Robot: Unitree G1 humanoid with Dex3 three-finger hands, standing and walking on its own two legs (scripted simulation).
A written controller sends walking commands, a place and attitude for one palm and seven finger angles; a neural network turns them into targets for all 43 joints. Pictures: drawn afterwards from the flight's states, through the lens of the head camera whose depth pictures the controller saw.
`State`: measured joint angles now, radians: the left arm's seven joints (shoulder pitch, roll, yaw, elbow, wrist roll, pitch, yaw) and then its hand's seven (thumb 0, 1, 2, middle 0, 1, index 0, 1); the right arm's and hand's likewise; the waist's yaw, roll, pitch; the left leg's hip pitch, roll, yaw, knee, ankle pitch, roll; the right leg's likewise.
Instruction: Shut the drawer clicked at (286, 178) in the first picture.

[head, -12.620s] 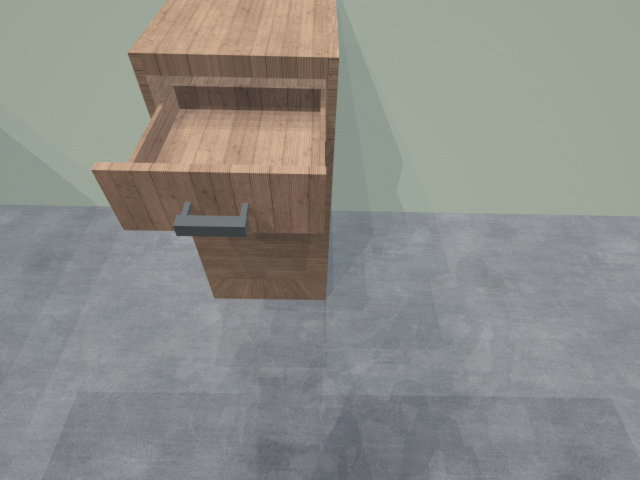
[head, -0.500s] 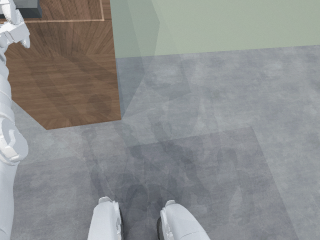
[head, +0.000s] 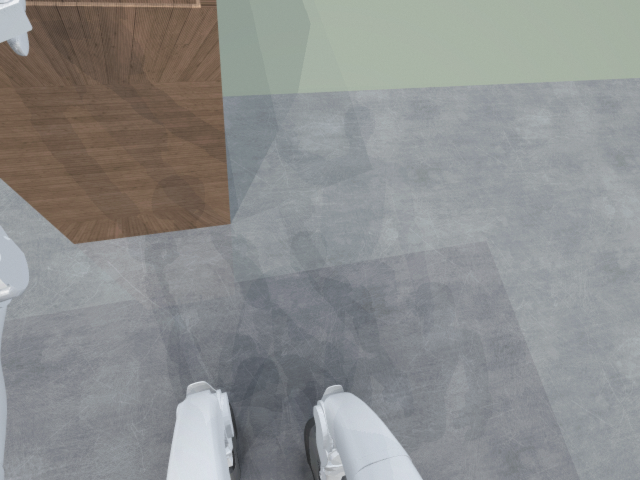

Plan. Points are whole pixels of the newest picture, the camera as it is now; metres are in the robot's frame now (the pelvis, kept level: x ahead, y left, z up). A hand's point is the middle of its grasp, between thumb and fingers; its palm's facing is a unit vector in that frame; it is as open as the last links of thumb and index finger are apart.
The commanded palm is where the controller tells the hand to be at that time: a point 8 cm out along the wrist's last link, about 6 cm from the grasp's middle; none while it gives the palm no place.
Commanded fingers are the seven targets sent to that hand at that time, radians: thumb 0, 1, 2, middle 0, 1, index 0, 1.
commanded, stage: pull the fist back off the drawer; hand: left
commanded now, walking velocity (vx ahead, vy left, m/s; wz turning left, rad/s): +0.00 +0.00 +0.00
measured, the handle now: out of the picture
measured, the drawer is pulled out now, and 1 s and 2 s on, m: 0.00 0.00 0.00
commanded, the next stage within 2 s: draw the hand back to the body in 0.54 s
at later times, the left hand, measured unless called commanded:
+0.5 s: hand (20, 23) +0.57 +0.22 +0.12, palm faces +0.11 -0.99 -0.02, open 3.2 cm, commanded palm +0.55 +0.25 +0.12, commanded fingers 0.00 0.90 0.90 -1.40 -1.60 -1.40 -1.60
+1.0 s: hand out of the picture +0.46 +0.22 +0.17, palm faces +0.11 -0.99 -0.03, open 3.3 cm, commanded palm +0.42 +0.27 +0.17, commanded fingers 0.00 0.90 0.90 -1.40 -1.60 -1.40 -1.60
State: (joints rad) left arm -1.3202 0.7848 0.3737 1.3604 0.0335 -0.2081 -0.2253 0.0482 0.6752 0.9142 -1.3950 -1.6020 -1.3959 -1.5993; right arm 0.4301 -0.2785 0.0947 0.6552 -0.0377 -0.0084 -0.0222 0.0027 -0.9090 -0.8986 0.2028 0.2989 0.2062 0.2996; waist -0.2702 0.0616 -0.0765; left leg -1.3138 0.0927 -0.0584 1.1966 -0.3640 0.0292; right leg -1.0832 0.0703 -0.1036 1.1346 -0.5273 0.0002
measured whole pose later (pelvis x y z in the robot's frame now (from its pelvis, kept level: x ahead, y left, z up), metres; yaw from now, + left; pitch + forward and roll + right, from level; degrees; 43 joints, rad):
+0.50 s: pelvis +0.02 +0.01 +0.02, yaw +0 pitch +24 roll -6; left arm -1.08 0.62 0.43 1.19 -0.02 -0.25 -0.18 0.02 0.87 0.90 -1.39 -1.60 -1.40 -1.60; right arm 0.46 -0.26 0.05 0.64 -0.03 0.04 0.02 0.00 -0.91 -0.90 0.20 0.30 0.21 0.30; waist -0.21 0.06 -0.09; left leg -1.17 0.09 -0.01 1.10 -0.37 0.04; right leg -0.96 0.06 -0.05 1.04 -0.51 0.01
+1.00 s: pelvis +0.06 -0.01 +0.06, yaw +3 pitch +13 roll -3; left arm -0.49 0.39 0.34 0.67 -0.20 -0.22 -0.22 0.02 0.90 0.90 -1.40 -1.60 -1.40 -1.60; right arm 0.35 -0.27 0.02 0.59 0.05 0.06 0.00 0.01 -0.91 -0.90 0.20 0.30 0.20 0.30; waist -0.08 0.05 -0.12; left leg -0.77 0.07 0.01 0.91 -0.37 0.01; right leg -0.57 0.05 -0.04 0.84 -0.51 -0.01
